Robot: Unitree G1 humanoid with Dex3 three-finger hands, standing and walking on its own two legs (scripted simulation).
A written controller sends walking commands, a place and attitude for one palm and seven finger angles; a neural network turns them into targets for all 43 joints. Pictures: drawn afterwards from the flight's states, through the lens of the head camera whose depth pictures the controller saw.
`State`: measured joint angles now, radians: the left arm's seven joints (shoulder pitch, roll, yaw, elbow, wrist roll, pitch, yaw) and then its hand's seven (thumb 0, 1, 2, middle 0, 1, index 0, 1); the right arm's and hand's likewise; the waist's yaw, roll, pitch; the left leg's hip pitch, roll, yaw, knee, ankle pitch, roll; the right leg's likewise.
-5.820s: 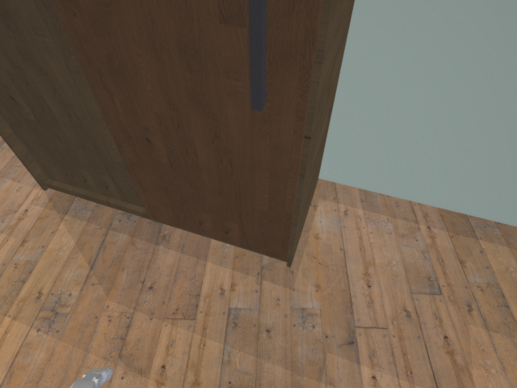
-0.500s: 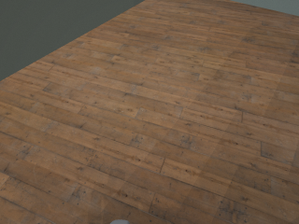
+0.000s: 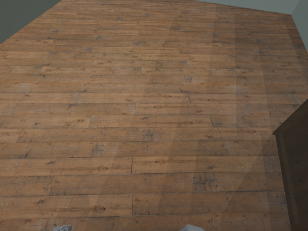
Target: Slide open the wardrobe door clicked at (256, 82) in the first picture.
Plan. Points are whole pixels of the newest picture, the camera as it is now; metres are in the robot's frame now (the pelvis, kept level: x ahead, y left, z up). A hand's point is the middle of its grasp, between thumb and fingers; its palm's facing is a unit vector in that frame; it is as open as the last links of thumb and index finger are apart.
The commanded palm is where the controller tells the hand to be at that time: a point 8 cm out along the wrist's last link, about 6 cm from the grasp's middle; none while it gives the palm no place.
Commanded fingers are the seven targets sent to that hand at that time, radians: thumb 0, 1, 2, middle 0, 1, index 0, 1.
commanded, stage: turn to face it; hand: right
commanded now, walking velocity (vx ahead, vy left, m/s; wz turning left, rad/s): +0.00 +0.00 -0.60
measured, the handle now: out of the picture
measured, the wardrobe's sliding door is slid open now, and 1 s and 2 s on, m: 0.00 0.00 0.00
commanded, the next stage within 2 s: none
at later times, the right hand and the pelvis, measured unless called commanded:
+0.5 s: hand out of the picture +0.06 -0.26 -0.15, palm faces +0.30 +0.91 -0.28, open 7.4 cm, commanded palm none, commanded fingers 0.00 -0.90 -0.90 0.20 0.30 0.20 0.30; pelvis +0.01 -0.02 +0.00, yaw -17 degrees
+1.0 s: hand out of the picture -0.08 -0.19 -0.17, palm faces +0.60 +0.76 -0.26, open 7.4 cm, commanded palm none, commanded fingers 0.00 -0.90 -0.90 0.20 0.30 0.20 0.30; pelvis +0.01 +0.00 +0.00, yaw -37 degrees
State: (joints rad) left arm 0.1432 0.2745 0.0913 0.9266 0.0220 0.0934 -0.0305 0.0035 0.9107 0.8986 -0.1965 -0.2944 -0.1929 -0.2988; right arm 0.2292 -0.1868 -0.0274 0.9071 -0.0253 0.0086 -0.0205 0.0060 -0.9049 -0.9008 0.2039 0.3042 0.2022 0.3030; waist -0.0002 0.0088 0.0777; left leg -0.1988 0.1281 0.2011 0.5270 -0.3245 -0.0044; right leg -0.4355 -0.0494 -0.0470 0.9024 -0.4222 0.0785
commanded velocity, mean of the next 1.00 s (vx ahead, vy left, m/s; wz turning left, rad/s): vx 0.00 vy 0.00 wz -0.60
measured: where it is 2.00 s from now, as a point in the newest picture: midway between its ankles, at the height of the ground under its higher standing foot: outside the picture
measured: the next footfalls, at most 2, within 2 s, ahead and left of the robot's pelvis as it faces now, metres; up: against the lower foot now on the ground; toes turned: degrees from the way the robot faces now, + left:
right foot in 0.10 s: +0.02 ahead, -0.14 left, +0.00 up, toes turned -11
left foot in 0.56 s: +0.09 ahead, +0.09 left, +0.00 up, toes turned -17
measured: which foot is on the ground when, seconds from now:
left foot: down 0.00-0.10, up 0.12-0.54, down 0.56-1.00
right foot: up 0.00-0.08, down 0.10-0.56, up 0.58-1.00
